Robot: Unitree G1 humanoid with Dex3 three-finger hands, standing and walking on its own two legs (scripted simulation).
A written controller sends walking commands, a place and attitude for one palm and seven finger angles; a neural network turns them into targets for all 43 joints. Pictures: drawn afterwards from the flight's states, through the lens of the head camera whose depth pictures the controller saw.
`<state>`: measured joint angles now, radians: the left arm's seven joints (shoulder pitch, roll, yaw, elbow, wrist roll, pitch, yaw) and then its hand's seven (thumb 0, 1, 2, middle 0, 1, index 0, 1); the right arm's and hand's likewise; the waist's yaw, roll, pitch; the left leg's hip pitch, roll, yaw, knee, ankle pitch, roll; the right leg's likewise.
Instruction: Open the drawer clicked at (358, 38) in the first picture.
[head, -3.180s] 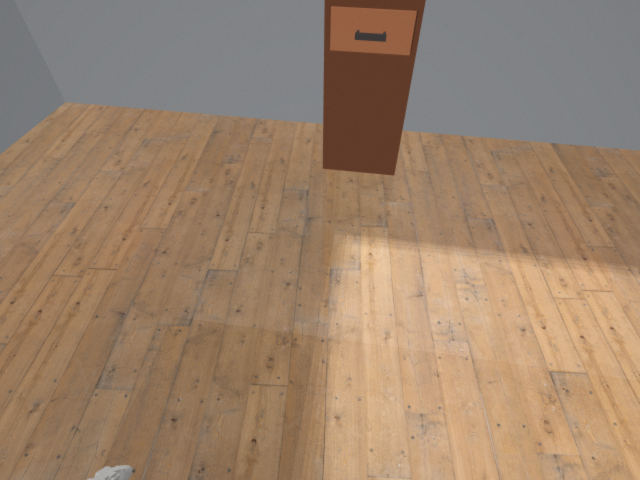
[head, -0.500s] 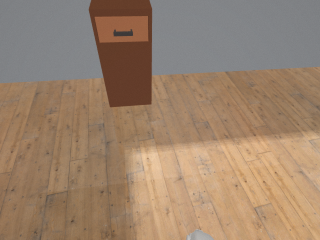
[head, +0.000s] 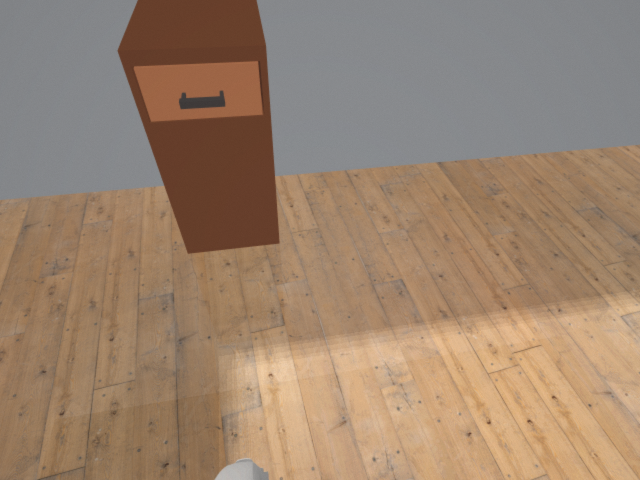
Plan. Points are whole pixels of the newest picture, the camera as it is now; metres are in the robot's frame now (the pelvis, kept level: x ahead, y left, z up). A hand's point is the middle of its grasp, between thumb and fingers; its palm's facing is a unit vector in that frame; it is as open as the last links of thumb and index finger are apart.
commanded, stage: walk to a spot facing it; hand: left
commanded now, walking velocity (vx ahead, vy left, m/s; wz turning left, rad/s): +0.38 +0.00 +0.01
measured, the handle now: (202, 98) +1.06 +0.39 -0.08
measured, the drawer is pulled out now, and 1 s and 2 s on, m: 0.00 0.00 0.00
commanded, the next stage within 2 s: turn to face it in 0.42 s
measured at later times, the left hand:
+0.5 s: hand (200, 383) +0.29 +0.22 -0.17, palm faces -0.07 -0.98 -0.18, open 7.3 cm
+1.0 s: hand (246, 316) +0.43 +0.16 -0.18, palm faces +0.06 -0.98 -0.16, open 7.3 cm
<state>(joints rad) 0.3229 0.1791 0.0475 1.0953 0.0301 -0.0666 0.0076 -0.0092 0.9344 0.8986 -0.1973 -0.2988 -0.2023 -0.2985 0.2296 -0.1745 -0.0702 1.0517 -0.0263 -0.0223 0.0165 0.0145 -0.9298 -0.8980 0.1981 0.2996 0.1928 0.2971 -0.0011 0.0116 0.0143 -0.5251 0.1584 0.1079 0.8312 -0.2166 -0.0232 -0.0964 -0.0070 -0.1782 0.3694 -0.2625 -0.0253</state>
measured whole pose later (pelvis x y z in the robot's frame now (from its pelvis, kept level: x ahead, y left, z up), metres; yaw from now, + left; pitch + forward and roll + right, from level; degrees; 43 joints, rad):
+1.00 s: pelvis +0.32 -0.01 -0.01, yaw +3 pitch -1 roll -1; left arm 0.12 0.16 0.04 0.97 0.03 0.00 0.03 -0.01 0.92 0.90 -0.20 -0.30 -0.21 -0.30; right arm 0.23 -0.18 -0.06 1.00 -0.02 0.04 0.00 0.01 -0.91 -0.90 0.20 0.30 0.19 0.30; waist -0.02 -0.02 0.04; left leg -0.40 0.11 0.13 0.82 -0.40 -0.04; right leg -0.29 -0.13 -0.33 0.55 -0.22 -0.03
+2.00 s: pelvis +0.40 +0.03 -0.01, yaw +16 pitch -1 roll +0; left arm 0.42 0.17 0.04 1.16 0.03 0.02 0.00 0.01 0.91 0.90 -0.20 -0.30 -0.20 -0.30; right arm 0.24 -0.15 -0.05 1.03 -0.03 -0.05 -0.01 0.01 -0.92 -0.90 0.20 0.30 0.20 0.30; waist 0.03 -0.04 0.03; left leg -0.20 0.05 0.15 0.52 -0.30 0.01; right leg -0.33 -0.10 -0.10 0.93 -0.45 -0.01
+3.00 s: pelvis +0.61 +0.04 -0.01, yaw +13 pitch +0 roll +1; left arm 0.21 0.19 0.05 1.01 0.01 0.04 0.03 0.00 0.91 0.90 -0.20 -0.30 -0.20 -0.30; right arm 0.09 -0.17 -0.05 0.99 -0.02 0.04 -0.03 0.01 -0.91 -0.90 0.20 0.30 0.20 0.30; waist 0.03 0.02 0.11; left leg -0.32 0.07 0.09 0.51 -0.18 -0.03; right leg -0.29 -0.03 -0.04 0.74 -0.45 0.01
